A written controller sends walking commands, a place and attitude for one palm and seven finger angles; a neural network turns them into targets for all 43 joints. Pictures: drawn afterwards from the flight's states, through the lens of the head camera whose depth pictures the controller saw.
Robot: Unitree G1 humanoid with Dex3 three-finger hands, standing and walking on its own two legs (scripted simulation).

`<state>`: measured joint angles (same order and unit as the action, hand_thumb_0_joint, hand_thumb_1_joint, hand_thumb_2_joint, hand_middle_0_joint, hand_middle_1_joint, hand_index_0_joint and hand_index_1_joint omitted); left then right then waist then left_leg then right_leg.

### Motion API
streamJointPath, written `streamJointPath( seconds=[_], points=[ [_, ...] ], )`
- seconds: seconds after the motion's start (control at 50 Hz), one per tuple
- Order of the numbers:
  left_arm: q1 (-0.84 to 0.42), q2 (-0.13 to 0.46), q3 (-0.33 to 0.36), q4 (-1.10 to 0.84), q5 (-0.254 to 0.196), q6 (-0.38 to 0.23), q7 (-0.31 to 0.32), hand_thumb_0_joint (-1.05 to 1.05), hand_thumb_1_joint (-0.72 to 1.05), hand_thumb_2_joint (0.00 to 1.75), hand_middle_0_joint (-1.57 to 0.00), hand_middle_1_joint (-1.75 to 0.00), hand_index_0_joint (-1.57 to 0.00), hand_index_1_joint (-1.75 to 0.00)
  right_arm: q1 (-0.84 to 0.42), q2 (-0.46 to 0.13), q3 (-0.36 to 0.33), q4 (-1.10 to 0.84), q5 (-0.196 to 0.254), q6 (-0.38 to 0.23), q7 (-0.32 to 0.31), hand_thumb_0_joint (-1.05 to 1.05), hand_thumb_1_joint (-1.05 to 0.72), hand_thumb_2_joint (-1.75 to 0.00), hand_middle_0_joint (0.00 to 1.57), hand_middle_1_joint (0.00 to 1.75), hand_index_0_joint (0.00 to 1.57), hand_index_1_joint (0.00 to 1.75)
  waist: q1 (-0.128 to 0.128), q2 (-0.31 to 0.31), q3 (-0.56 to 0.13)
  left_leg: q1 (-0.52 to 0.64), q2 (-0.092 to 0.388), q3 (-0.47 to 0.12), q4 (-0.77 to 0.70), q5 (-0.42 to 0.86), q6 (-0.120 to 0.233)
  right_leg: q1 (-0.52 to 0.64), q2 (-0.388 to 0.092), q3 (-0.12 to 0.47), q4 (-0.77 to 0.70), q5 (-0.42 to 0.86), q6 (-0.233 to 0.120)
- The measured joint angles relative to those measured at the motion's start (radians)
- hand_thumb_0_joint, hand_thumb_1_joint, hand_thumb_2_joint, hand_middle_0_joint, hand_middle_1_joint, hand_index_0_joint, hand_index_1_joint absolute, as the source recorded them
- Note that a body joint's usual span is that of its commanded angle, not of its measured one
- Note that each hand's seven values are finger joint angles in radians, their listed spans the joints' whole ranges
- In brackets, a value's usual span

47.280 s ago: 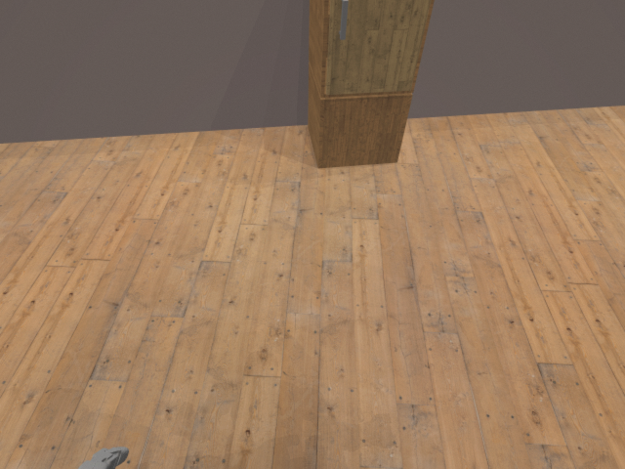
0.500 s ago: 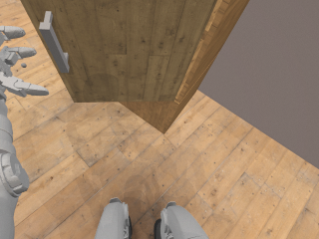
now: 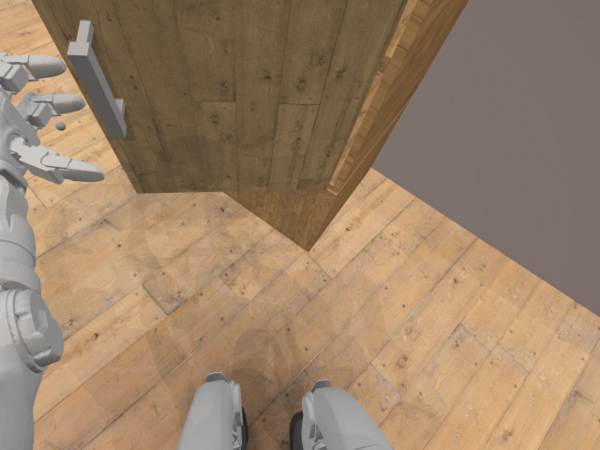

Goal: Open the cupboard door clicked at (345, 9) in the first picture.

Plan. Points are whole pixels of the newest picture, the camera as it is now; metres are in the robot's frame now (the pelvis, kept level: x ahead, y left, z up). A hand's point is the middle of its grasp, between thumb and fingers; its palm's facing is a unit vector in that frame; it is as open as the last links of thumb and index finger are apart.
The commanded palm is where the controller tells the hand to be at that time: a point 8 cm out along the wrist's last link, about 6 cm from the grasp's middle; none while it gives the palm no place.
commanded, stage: slide the fingers in behind the handle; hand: left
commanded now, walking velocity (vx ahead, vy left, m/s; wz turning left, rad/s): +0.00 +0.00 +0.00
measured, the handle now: (103, 84) +0.55 +0.22 +0.07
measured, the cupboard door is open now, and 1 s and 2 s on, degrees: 41 40 40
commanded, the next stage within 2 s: close the thumb around the handle in 1.26 s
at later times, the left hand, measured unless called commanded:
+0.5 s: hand (100, 125) +0.50 +0.22 +0.06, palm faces +0.07 -1.00 +0.02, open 14.1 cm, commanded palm +0.48 +0.25 +0.06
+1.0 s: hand (125, 121) +0.50 +0.19 +0.06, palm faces +0.09 -1.00 -0.03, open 13.9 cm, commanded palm +0.48 +0.23 +0.06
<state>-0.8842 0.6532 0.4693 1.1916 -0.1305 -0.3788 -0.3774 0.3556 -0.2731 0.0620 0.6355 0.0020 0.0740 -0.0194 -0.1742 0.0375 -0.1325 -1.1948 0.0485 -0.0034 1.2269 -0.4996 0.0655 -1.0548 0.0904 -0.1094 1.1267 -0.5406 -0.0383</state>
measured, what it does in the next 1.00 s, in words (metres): stands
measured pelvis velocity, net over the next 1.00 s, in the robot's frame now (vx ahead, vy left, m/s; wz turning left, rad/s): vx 0.00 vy -0.02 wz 0.02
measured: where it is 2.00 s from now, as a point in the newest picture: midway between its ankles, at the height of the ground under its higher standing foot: outside the picture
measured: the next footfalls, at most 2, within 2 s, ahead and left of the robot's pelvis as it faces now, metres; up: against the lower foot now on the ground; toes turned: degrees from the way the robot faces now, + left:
none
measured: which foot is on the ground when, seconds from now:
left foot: down 0.00-1.00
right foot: down 0.00-1.00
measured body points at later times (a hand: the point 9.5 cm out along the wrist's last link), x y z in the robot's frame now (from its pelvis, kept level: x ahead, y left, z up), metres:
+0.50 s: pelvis +0.00 +0.00 +0.00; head +0.14 +0.04 +0.43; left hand +0.49 +0.27 +0.06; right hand +0.01 -0.27 -0.10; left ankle +0.03 +0.08 -0.63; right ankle -0.01 -0.11 -0.63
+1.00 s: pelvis +0.00 -0.02 +0.00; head +0.14 +0.01 +0.43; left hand +0.49 +0.25 +0.06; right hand +0.01 -0.28 -0.11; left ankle +0.03 +0.07 -0.63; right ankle -0.01 -0.11 -0.63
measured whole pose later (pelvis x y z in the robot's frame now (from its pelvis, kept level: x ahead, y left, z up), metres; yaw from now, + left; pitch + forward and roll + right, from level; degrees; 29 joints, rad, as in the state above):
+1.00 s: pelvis +0.00 -0.02 +0.00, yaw +1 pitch +25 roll -4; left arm -0.89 0.52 0.39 1.21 -0.08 -0.46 -0.19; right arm 0.37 -0.26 0.04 0.64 -0.02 0.08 0.02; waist -0.18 0.05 -0.14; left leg -1.16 0.05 0.00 1.21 -0.49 0.04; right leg -1.04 0.09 -0.10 1.15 -0.55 -0.06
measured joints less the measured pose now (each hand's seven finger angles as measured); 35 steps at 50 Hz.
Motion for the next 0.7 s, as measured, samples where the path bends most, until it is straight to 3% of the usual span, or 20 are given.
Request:
streamJointPath(
  seconds=[0.14, 0.42, 0.58, 0.7],
  points=[
    [0.016, -0.051, -0.025, -0.029, -0.001, -0.041, 0.063, -0.01, -0.5, 0.3, -0.3, -1.2, -0.29, -1.2, 0.011, 0.009, -0.01, 0.01, -0.009, -0.001, 0.013, 0.01, -0.91, -0.9, 0.21, 0.3, 0.21, 0.3, 0.009, 0.007, -0.005, 0.019, -0.005, 0.003, -0.011, 0.001, 0.001, 0.019, -0.005, 0.004, -0.009, -0.001, 0.003],
    [-0.01, -0.107, -0.106, -0.005, 0.01, -0.062, 0.104, -0.01, -0.5, 0.3, -0.3, -1.2, -0.27, -1.2, 0.01, 0.007, -0.021, 0.028, -0.018, 0.002, 0.022, 0.01, -0.91, -0.9, 0.21, 0.3, 0.21, 0.3, 0.014, 0.003, -0.006, 0.025, -0.017, -0.006, -0.019, 0.012, -0.002, 0.027, -0.015, -0.007, -0.009, 0.0, -0.001],
    [-0.004, -0.136, -0.076, 0.003, 0.027, -0.079, 0.164, -0.01, -0.5, 0.3, -0.31, -1.21, -0.29, -1.22, 0.008, 0.005, -0.024, 0.016, -0.023, 0.0, 0.027, 0.01, -0.91, -0.9, 0.2, 0.3, 0.21, 0.3, 0.002, 0.003, -0.011, 0.026, -0.013, 0.002, -0.017, 0.01, -0.006, 0.02, -0.012, 0.001, 0.002, -0.003, -0.006],
    [-0.003, -0.139, -0.107, -0.008, 0.036, -0.087, 0.176, -0.01, -0.5, 0.3, -0.31, -1.21, -0.3, -1.22, 0.013, 0.012, -0.026, 0.022, -0.024, 0.004, 0.033, 0.01, -0.91, -0.9, 0.2, 0.3, 0.21, 0.3, 0.005, 0.007, -0.01, 0.031, -0.012, 0.0, -0.02, 0.012, -0.013, 0.022, -0.011, 0.0, 0.004, -0.004, -0.012]
  ],
)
